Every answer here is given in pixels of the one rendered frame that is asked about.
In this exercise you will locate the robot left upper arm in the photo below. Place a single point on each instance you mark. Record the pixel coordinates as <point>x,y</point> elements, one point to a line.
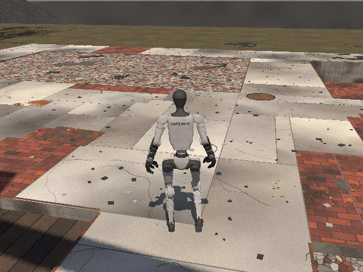
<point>159,129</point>

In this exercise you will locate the robot right upper arm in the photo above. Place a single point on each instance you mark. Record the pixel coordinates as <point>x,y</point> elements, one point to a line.
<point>201,128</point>

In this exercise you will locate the left robot hand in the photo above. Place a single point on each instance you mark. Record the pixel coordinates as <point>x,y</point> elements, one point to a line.
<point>149,165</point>

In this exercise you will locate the humanoid robot torso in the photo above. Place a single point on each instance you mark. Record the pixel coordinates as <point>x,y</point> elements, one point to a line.
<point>180,130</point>

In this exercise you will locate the robot right forearm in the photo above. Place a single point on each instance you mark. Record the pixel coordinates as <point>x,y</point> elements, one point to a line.
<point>208,149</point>

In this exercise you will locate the robot left forearm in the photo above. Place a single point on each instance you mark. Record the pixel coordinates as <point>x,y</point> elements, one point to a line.
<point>152,152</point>

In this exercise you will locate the right robot hand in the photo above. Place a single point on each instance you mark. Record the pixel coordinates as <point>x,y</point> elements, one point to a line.
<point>207,159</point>

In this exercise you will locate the robot left foot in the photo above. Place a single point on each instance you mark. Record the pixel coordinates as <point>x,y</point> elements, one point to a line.
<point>171,227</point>

